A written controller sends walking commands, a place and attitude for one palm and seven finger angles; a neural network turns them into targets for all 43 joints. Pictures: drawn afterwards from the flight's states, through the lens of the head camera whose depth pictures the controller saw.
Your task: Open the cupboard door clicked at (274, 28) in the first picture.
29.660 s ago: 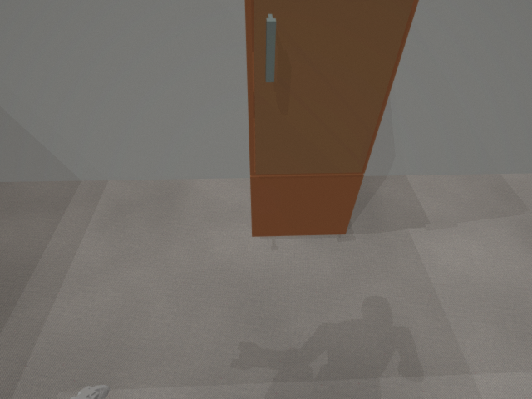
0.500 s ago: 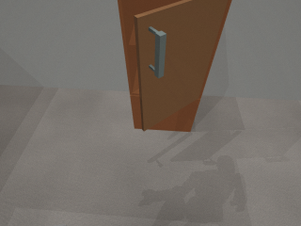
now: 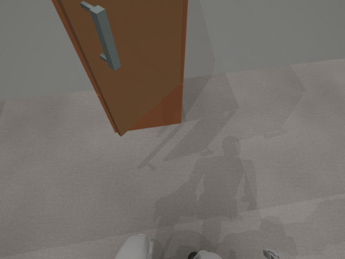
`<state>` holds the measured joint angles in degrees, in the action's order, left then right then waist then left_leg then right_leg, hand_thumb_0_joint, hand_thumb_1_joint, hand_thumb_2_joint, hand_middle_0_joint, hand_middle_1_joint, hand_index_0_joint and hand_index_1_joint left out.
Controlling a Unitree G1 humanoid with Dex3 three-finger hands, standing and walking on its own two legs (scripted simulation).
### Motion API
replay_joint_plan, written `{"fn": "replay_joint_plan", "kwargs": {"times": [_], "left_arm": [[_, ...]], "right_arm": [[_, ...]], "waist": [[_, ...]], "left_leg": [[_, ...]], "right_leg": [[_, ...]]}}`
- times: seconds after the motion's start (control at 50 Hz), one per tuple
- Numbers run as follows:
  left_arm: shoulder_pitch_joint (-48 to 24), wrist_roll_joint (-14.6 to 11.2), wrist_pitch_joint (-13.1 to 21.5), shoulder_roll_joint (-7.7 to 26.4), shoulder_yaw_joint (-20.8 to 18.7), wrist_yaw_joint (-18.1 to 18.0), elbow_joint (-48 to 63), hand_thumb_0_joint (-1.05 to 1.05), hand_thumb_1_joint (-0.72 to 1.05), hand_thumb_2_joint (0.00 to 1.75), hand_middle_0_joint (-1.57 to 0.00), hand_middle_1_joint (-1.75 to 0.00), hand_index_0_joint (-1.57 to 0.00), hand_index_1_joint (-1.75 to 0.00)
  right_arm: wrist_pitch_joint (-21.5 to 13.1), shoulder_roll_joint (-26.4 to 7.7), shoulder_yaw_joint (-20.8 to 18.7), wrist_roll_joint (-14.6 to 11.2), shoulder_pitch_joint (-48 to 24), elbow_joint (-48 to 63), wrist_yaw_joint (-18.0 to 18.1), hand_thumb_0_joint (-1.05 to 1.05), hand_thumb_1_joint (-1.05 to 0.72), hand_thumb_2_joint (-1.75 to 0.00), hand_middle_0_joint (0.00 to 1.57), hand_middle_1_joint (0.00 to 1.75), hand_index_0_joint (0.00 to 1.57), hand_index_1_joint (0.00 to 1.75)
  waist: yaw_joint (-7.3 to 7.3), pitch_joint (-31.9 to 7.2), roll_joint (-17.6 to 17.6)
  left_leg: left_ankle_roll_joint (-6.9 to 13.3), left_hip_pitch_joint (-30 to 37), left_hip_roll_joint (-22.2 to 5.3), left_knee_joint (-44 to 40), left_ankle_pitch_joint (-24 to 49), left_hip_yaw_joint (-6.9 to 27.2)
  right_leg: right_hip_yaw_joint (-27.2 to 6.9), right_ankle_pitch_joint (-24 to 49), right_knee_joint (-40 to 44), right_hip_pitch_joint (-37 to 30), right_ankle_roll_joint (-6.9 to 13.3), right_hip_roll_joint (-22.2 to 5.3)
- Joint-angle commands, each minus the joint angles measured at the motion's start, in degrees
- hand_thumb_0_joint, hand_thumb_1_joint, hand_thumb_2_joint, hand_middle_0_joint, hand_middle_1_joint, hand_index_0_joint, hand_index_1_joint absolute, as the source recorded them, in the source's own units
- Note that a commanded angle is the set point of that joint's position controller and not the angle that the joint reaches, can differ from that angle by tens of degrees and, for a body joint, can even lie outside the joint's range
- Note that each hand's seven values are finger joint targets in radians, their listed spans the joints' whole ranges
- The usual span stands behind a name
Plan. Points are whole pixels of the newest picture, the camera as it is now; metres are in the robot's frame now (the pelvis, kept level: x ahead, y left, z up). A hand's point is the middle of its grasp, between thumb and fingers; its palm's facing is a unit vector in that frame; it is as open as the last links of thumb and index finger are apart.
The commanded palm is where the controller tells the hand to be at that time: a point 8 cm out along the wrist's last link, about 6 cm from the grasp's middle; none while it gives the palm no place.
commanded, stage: walk to a spot facing it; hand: left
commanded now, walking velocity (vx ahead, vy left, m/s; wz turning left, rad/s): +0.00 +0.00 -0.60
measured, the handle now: (101, 38) +0.58 +0.23 +0.13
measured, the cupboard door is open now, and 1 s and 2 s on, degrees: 40 40 40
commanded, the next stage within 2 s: none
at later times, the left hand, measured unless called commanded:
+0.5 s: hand (113, 220) +0.20 +0.19 -0.17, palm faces -0.30 -0.91 -0.30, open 7.3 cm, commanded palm none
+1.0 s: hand (148, 192) +0.28 +0.10 -0.16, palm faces -0.60 -0.77 -0.23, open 7.4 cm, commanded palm none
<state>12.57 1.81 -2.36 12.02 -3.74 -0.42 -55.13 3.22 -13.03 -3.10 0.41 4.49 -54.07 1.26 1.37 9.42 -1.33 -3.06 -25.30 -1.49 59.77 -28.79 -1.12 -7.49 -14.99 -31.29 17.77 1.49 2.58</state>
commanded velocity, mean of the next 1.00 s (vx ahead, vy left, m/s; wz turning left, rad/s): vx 0.00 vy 0.00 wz -0.60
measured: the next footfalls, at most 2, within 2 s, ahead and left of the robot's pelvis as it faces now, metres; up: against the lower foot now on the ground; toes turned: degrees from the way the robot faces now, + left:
left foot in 0.18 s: +0.04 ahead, +0.17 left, +0.00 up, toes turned -9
right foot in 0.42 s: +0.04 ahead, -0.12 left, +0.00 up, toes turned -17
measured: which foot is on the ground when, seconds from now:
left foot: up 0.00-0.16, down 0.18-0.42, up 0.44-0.70, down 0.72-1.00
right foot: down 0.00-0.16, up 0.18-0.40, down 0.42-0.72, up 0.74-1.00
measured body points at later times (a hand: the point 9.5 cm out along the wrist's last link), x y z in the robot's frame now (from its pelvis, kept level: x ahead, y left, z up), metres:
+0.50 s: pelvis +0.02 +0.00 -0.01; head +0.10 -0.02 +0.43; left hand +0.22 +0.23 -0.14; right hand +0.02 -0.28 -0.16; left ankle +0.01 +0.16 -0.68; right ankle +0.00 -0.11 -0.74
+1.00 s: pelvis +0.06 +0.00 -0.01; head +0.11 -0.03 +0.44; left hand +0.32 +0.14 -0.14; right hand -0.07 -0.23 -0.15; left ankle +0.12 +0.14 -0.74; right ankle -0.02 -0.09 -0.72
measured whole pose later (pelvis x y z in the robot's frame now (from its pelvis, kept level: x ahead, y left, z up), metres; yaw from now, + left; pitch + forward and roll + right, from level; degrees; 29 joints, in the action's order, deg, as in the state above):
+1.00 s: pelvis +0.06 +0.00 -0.01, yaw -37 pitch +2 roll -2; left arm 5.5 1.0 -3.1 15.3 -4.1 2.9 -50.3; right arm 0.8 -13.3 -1.4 2.0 14.9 -52.0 1.4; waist -1.0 6.2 0.9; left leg -3.7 -14.2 -9.7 33.2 -19.6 -8.2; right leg 4.3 -21.2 -37.9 18.7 -1.7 -0.4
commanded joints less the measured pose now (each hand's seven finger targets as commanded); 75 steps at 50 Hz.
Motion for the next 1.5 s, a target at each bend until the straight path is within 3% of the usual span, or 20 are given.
{"fn": "replay_joint_plan", "kwargs": {"times": [0.0,0.1,0.16,0.24,0.36,0.4,0.42,0.64,0.7,0.72,0.82,0.94,0.96,1.0,1.24,1.26,1.3,1.32,1.36,1.48], "left_arm": [[2.5,-0.1,1.2,13.5,-3.7,-1.2,3.6,0.00,0.90,0.90,-0.20,-0.30,-0.20,-0.30],[-0.8,-0.7,0.4,12.1,-3.6,-0.7,3.9,0.00,0.90,0.90,-0.20,-0.30,-0.20,-0.30],[-3.8,-1.1,0.2,8.1,-2.4,0.5,7.1,0.00,0.90,0.90,-0.20,-0.30,-0.20,-0.30],[-6.3,-0.6,0.0,7.2,-2.5,1.9,7.1,0.00,0.90,0.90,-0.20,-0.30,-0.20,-0.30],[0.8,-0.9,0.9,8.5,-2.6,2.8,6.6,0.00,0.90,0.90,-0.20,-0.30,-0.20,-0.30],[8.3,-0.2,1.7,19.7,-4.8,1.0,4.8,0.00,0.90,0.90,-0.20,-0.30,-0.20,-0.30],[8.5,-0.8,1.6,19.3,-4.9,0.0,4.7,0.00,0.90,0.90,-0.20,-0.30,-0.20,-0.30],[-5.4,-0.6,0.5,14.4,-2.8,-0.1,7.8,0.00,0.90,0.90,-0.20,-0.30,-0.20,-0.30],[-5.5,-1.5,-0.2,8.4,-1.5,1.0,10.1,0.00,0.90,0.90,-0.20,-0.30,-0.20,-0.30],[-6.8,-1.1,0.0,9.9,-1.7,1.2,10.4,0.00,0.90,0.90,-0.20,-0.30,-0.20,-0.30],[-7.5,-0.8,-0.4,6.1,-1.6,2.9,9.1,0.00,0.90,0.90,-0.20,-0.30,-0.20,-0.30],[-5.3,-1.1,0.3,6.7,-1.4,3.0,8.2,0.00,0.90,0.90,-0.20,-0.30,-0.20,-0.30],[-1.5,-0.9,0.7,8.4,-1.9,2.7,7.0,0.00,0.90,0.90,-0.20,-0.30,-0.20,-0.30],[6.1,-0.5,1.5,19.1,-4.3,0.8,4.4,0.00,0.90,0.90,-0.20,-0.30,-0.20,-0.30],[-4.5,-0.4,1.8,14.2,-3.2,1.1,6.4,0.00,0.90,0.90,-0.20,-0.30,-0.20,-0.30],[-5.6,-0.6,1.8,12.2,-2.9,1.4,6.8,0.00,0.90,0.90,-0.20,-0.30,-0.20,-0.30],[-8.0,-1.3,1.7,6.1,-1.5,2.2,10.4,0.00,0.90,0.90,-0.20,-0.30,-0.20,-0.30],[-12.0,-0.7,2.1,8.3,-1.9,2.7,11.7,0.00,0.90,0.90,-0.20,-0.30,-0.20,-0.30],[-12.2,0.0,2.8,6.8,-2.5,3.9,10.5,0.00,0.90,0.90,-0.20,-0.30,-0.20,-0.30],[-13.0,-0.5,1.9,3.2,-0.7,5.4,9.0,0.00,0.90,0.90,-0.20,-0.30,-0.20,-0.30]], "right_arm": [[-2.1,-2.8,-0.9,-0.8,-0.2,5.3,0.6,0.00,-0.90,-0.90,0.20,0.30,0.20,0.30],[-2.9,-4.7,-1.3,-1.1,5.3,4.0,1.7,0.00,-0.90,-0.90,0.20,0.30,0.20,0.30],[-3.5,-14.5,-3.0,1.2,8.3,4.8,2.5,0.00,-0.90,-0.90,0.20,0.30,0.20,0.30],[-3.5,-11.3,-2.3,1.9,5.5,6.3,2.0,0.00,-0.90,-0.90,0.20,0.30,0.20,0.30],[-3.0,-13.0,-3.0,0.9,4.8,7.3,1.3,0.00,-0.90,-0.90,0.20,0.30,0.20,0.30],[-2.8,-6.0,-1.4,-0.6,0.5,11.8,0.6,0.00,-0.90,-0.90,0.20,0.30,0.20,0.30],[-2.2,-7.5,-1.1,-0.5,0.9,11.7,1.0,0.00,-0.90,-0.90,0.20,0.30,0.20,0.30],[-2.5,-5.5,-0.7,-0.6,10.0,5.7,0.4,0.00,-0.90,-0.90,0.20,0.30,0.20,0.30],[-3.8,-17.0,-2.7,1.3,13.6,5.6,1.6,0.00,-0.90,-0.90,0.20,0.30,0.20,0.30],[-3.8,-16.0,-2.3,1.5,12.4,6.2,1.6,0.00,-0.90,-0.90,0.20,0.30,0.20,0.30],[-4.0,-11.9,-1.6,1.8,9.9,6.5,1.7,0.00,-0.90,-0.90,0.20,0.30,0.20,0.30],[-3.3,-13.3,-2.3,1.3,11.5,5.3,0.8,0.00,-0.90,-0.90,0.20,0.30,0.20,0.30],[-3.2,-12.9,-2.4,0.8,9.9,5.7,0.6,0.00,-0.90,-0.90,0.20,0.30,0.20,0.30],[-2.8,-6.1,-0.9,-0.2,4.0,10.4,0.3,0.00,-0.90,-0.90,0.20,0.30,0.20,0.30],[-3.5,-5.2,-1.2,0.3,9.4,6.5,-0.9,0.00,-0.90,-0.90,0.20,0.30,0.20,0.30],[-4.1,-6.8,-1.5,0.4,12.7,5.1,-0.4,0.00,-0.90,-0.90,0.20,0.30,0.20,0.30],[-5.2,-17.0,-3.4,2.3,22.6,3.4,0.8,0.00,-0.90,-0.90,0.20,0.30,0.20,0.30],[-5.3,-16.7,-3.2,1.8,21.3,3.7,0.9,0.00,-0.90,-0.90,0.20,0.30,0.20,0.30],[-6.3,-13.8,-2.4,2.4,17.3,5.2,0.4,0.00,-0.90,-0.90,0.20,0.30,0.20,0.30],[-6.9,-9.8,-1.0,2.0,18.9,2.2,0.3,0.00,-0.90,-0.90,0.20,0.30,0.20,0.30]], "waist": [[0.62,-15.0,-4.7],[-2.68,-15.0,-6.5],[-4.35,-13.0,17.0],[-2.23,-8.7,16.3],[1.46,-14.3,10.6],[5.47,-16.5,-19.5],[5.46,-16.5,-16.2],[-3.71,-14.3,-7.1],[-4.82,-13.6,19.9],[-4.40,-12.6,12.2],[-2.30,-11.5,15.2],[-1.97,-13.6,13.3],[0.33,-14.0,9.7],[4.39,-13.6,-18.7],[-3.29,-10.0,-8.2],[-5.18,-9.5,-4.2],[-9.23,-11.1,23.8],[-8.58,-7.7,14.1],[-5.98,-5.9,5.2],[-4.58,-7.9,13.6]], "left_leg": [[-0.1,0.8,0.3,-10.5,1.4,1.1],[0.5,15.5,1.0,-33.5,14.0,0.9],[14.0,25.3,-27.0,-42.3,37.7,24.0],[11.0,21.7,-16.6,-34.6,58.7,6.5],[4.1,14.5,-12.5,-21.3,44.9,-2.4],[-1.2,-8.1,-0.5,3.9,-8.4,-5.1],[-0.3,-9.8,-3.0,9.1,-9.4,3.1],[-0.6,12.6,0.3,-27.3,12.6,-2.1],[11.5,22.1,-27.4,-45.6,22.1,26.3],[14.7,18.7,-28.3,-43.3,27.4,24.3],[9.3,20.3,-16.5,-35.7,49.8,2.1],[5.9,18.3,-16.8,-30.2,41.8,-2.7],[3.5,13.8,-15.3,-24.0,37.2,-4.5],[-1.8,-9.4,-3.0,-0.3,-9.1,-7.0],[-1.0,14.1,0.5,-26.3,8.7,-5.3],[-0.5,23.3,-0.6,-33.1,9.8,-4.8],[9.1,31.1,-27.9,-49.5,-11.1,29.4],[13.0,25.5,-31.5,-51.4,-10.9,30.1],[12.6,20.1,-25.4,-50.2,0.1,21.6],[6.5,24.2,-16.7,-44.0,30.8,-5.6]], "right_leg": [[-18.5,29.6,8.0,-12.6,10.4,-13.9],[-16.8,28.7,3.0,-5.7,4.4,-9.2],[2.5,-21.8,-25.6,15.4,-4.2,0.4],[6.8,-17.7,-28.9,15.2,-4.9,-2.6],[13.1,5.1,2.6,-10.0,-1.9,-0.2],[-21.2,42.9,10.4,-23.2,9.7,-24.3],[-19.7,41.3,9.1,-22.8,13.4,-25.7],[-12.4,17.9,4.8,-2.5,5.4,-10.9],[4.7,-22.5,-24.4,15.6,-3.9,1.3],[2.4,-21.2,-31.0,14.1,-3.9,-2.3],[9.5,-15.0,-26.7,11.9,-4.9,-3.3],[13.7,-3.8,-1.6,-3.0,-2.7,-1.5],[12.0,5.3,6.4,-10.8,-1.6,-2.7],[-17.2,42.7,11.2,-21.8,9.4,-25.4],[-12.1,-10.2,11.0,2.4,6.8,-11.4],[-10.4,-14.3,7.6,10.0,4.5,-8.7],[7.0,-23.6,-23.8,26.6,-2.2,1.9],[2.9,-19.1,-30.0,27.1,-1.8,-4.6],[4.6,-11.6,-35.5,25.3,-2.4,-6.4],[12.5,-3.6,-19.4,17.7,-3.1,-6.7]]}}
